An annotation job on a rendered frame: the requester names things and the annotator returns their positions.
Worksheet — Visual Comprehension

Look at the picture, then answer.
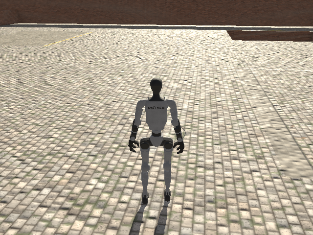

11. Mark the robot right upper arm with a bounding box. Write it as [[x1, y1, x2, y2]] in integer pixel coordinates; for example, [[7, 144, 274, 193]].
[[167, 99, 179, 126]]

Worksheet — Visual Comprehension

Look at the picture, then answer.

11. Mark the robot right thigh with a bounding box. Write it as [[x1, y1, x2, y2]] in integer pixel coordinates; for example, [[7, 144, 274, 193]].
[[163, 137, 173, 171]]

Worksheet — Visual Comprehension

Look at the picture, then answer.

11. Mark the left robot hand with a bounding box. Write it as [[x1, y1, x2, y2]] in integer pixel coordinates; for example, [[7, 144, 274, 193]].
[[128, 140, 139, 152]]

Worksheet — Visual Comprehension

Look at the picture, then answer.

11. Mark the robot left upper arm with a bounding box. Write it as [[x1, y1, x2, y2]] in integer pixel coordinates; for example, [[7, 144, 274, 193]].
[[134, 99, 146, 126]]

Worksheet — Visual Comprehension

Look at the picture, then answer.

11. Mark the right robot hand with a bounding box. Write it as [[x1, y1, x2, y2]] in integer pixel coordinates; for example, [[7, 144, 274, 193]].
[[173, 141, 184, 154]]

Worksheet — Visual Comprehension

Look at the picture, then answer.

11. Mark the right robot forearm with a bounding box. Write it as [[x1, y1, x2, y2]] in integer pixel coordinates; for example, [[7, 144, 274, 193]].
[[174, 119, 183, 142]]

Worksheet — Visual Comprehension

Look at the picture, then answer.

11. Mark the left robot forearm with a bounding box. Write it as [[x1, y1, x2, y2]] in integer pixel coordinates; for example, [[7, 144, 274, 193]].
[[130, 119, 139, 141]]

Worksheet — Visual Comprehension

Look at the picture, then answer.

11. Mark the robot left shin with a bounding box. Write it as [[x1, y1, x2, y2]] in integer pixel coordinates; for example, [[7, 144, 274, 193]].
[[141, 164, 149, 197]]

